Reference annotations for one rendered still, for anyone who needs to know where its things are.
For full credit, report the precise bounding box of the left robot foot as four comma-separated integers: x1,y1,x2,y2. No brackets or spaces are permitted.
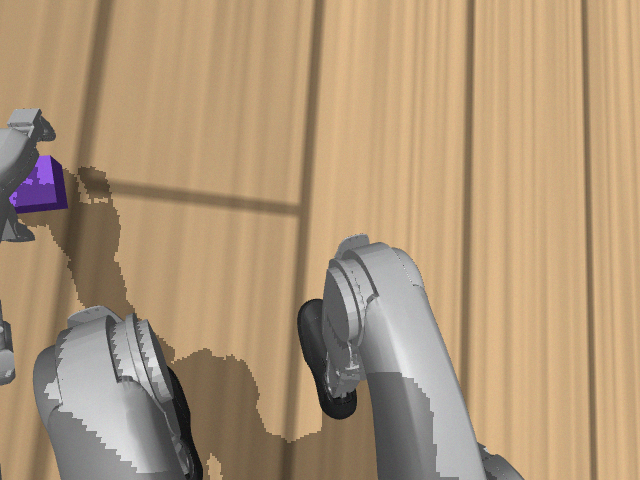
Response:
167,366,203,480

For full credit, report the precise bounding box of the left robot arm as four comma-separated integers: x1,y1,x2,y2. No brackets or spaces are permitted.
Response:
0,191,16,480

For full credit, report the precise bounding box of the right robot foot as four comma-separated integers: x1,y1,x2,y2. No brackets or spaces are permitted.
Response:
297,299,357,420

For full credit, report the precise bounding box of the right robot hand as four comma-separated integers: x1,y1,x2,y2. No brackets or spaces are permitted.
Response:
477,442,525,480

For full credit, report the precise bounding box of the left robot hand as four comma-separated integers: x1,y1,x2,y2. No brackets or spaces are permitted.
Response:
0,108,56,242

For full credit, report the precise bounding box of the small box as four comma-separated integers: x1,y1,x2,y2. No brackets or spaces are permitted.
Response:
9,155,68,214

